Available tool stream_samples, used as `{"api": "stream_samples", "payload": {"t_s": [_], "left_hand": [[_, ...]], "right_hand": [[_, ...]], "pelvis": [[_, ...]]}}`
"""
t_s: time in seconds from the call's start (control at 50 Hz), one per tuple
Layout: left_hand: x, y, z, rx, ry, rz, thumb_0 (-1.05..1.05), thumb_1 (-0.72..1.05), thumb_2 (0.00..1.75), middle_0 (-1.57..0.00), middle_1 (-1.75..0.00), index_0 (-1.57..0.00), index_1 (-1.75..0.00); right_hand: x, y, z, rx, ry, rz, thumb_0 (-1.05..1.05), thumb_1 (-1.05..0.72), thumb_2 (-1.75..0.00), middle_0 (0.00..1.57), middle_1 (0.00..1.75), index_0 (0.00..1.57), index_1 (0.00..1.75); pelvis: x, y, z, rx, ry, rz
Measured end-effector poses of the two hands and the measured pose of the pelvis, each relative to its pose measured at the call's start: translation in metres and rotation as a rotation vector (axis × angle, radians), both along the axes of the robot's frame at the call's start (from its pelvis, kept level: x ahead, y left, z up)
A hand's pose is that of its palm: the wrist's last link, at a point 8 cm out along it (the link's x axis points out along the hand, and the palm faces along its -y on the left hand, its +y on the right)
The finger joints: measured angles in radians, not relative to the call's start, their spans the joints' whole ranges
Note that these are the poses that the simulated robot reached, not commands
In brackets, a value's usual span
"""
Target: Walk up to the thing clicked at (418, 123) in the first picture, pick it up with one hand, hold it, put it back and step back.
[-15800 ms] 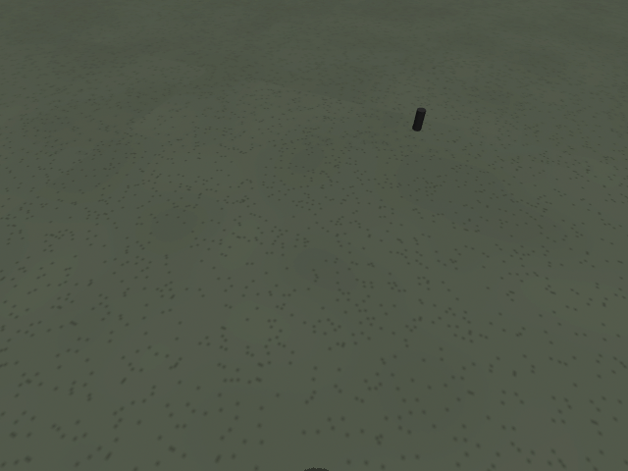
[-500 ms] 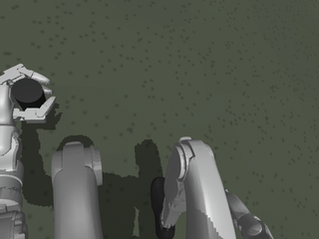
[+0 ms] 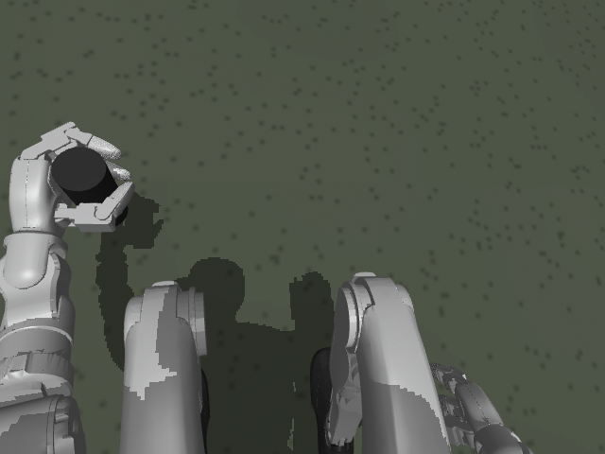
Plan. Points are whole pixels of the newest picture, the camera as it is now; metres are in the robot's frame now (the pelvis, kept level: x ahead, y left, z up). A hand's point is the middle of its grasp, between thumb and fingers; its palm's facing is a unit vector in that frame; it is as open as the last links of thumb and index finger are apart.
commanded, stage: settle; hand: left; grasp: from the side
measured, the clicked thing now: (95, 192) +0.43 +0.25 -0.06
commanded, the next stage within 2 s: lift in 0.48 s
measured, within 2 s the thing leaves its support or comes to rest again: neither
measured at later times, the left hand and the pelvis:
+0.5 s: hand (91, 177) +0.43 +0.23 -0.01, palm faces +0.09 -0.99 -0.06, open 7.0 cm; pelvis +0.00 +0.00 +0.02, yaw +2 degrees
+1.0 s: hand (69, 167) +0.42 +0.23 +0.04, palm faces +0.07 -1.00 -0.06, open 7.0 cm; pelvis +0.00 +0.00 +0.05, yaw +3 degrees
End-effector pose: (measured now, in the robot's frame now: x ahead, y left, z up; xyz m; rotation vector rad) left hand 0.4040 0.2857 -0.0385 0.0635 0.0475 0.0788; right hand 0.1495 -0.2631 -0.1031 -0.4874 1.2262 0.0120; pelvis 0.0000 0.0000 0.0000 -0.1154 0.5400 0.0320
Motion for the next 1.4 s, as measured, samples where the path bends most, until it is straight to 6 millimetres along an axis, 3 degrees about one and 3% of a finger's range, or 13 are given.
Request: {"api": "stream_samples", "payload": {"t_s": [0.28,0.7,0.84,1.12,1.4], "left_hand": [[-0.003,0.002,0.021,-0.003,0.007,0.015,0.02,-0.02,1.1,-0.9,-1.05,-0.9,-1.08],[0.004,-0.003,0.037,-0.012,0.002,0.012,0.02,-0.04,1.12,-0.9,-1.06,-0.9,-1.09],[-0.001,-0.002,0.052,-0.013,-0.007,-0.008,0.02,-0.04,1.12,-0.9,-1.06,-0.9,-1.08],[-0.02,0.0,0.115,-0.015,-0.009,-0.006,0.02,-0.04,1.12,-0.9,-1.06,-0.9,-1.08],[-0.035,-0.008,0.213,-0.005,0.013,0.01,0.02,-0.04,1.12,-0.9,-1.07,-0.9,-1.08]], "right_hand": [[0.003,0.003,0.012,0.017,-0.031,-0.007,0.0,-0.9,-0.9,0.2,0.3,0.2,0.3],[-0.013,0.002,0.019,0.024,-0.012,-0.036,0.0,-0.91,-0.9,0.2,0.3,0.2,0.3],[-0.015,0.002,0.025,0.031,-0.021,-0.061,0.0,-0.92,-0.9,0.2,0.3,0.2,0.3],[0.005,0.014,0.068,0.069,-0.108,-0.088,0.01,-0.91,-0.9,0.2,0.3,0.2,0.3],[0.039,0.026,0.147,0.105,-0.204,-0.121,0.01,-0.9,-0.89,0.2,0.3,0.2,0.3]], "pelvis": [[-0.001,0.0,0.015,0.016,0.014,0.012],[-0.002,-0.001,0.026,0.028,0.02,0.02],[-0.003,0.0,0.033,0.033,0.021,0.024],[-0.001,0.001,0.079,0.038,0.032,0.031],[0.014,0.003,0.157,0.044,0.006,0.04]]}}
